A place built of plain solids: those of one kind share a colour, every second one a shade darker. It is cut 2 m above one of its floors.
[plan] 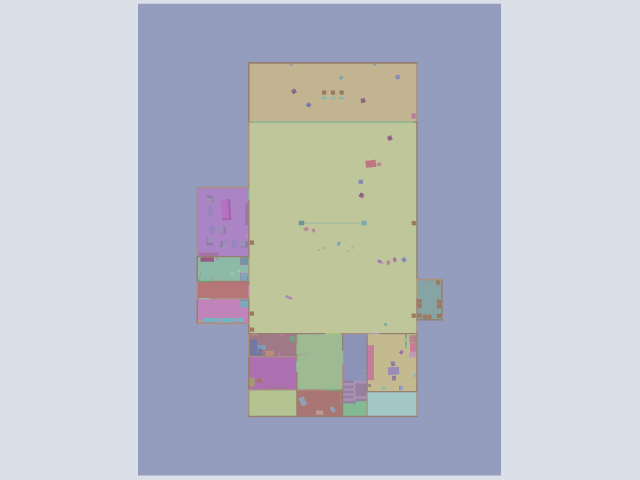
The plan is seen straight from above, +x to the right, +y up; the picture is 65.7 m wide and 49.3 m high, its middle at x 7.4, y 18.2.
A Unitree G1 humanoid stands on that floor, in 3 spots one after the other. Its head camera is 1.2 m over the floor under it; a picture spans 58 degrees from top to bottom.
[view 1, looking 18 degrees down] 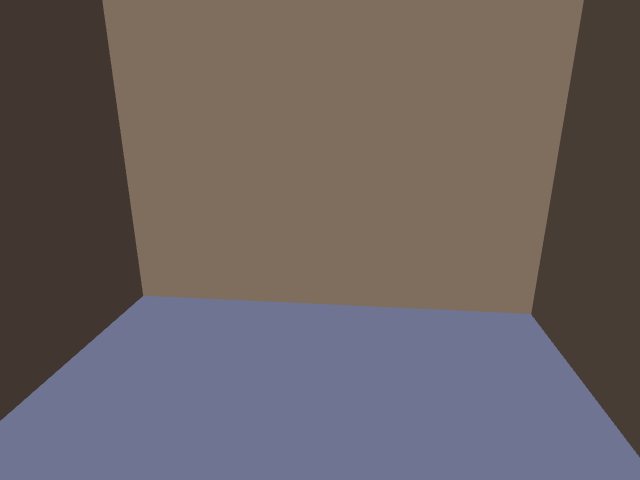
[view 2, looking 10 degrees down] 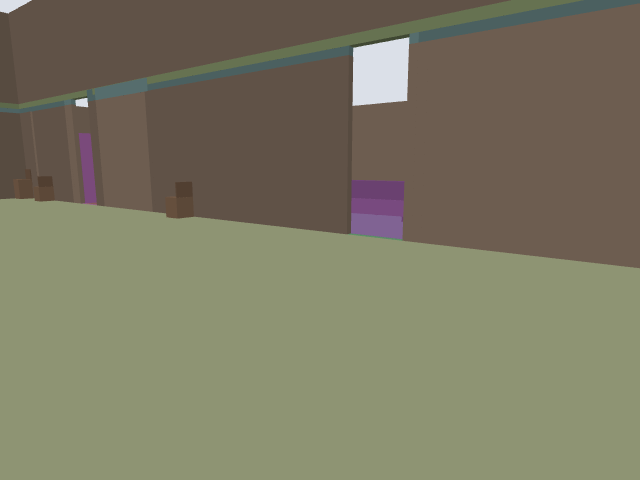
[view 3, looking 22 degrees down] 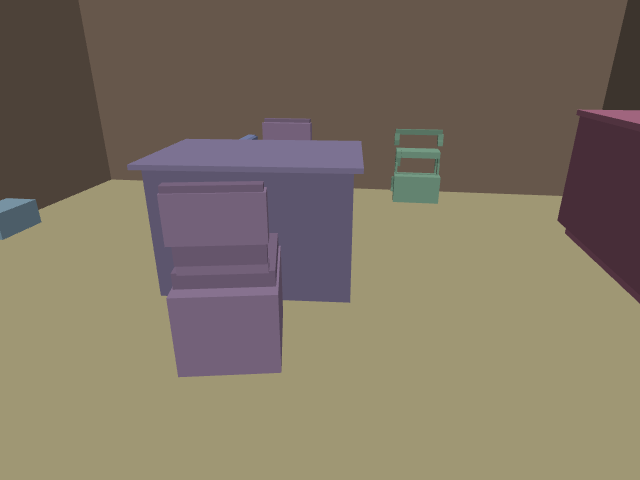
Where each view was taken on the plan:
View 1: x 11.18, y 6.12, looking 96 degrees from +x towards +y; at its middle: wall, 2.54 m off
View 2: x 6.33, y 26.38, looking -143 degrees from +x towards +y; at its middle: floor_main_hall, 6.91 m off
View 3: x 14.28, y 7.12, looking -82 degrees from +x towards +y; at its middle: kitchen_table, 2.23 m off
